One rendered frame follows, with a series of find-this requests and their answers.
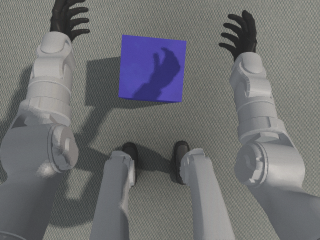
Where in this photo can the robot right shin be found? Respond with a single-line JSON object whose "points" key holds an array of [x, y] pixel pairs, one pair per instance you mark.
{"points": [[193, 151]]}

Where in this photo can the left robot hand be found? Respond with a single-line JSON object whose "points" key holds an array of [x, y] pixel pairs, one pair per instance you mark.
{"points": [[61, 18]]}

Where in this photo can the right robot hand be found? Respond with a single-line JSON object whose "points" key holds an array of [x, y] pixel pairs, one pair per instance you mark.
{"points": [[246, 40]]}

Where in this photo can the robot left forearm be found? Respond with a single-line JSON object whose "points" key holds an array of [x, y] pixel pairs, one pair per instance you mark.
{"points": [[50, 85]]}

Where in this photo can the carton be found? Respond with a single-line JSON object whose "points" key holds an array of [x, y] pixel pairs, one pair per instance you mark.
{"points": [[151, 69]]}

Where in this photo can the right robot upper arm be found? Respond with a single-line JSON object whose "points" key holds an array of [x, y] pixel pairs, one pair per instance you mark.
{"points": [[274, 174]]}

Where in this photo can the left robot upper arm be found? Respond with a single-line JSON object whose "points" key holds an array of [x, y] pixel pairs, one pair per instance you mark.
{"points": [[35, 159]]}

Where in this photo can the left robot foot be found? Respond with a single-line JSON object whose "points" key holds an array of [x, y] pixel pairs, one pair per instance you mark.
{"points": [[131, 149]]}

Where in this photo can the robot right forearm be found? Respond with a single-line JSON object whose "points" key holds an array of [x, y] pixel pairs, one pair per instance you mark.
{"points": [[255, 106]]}

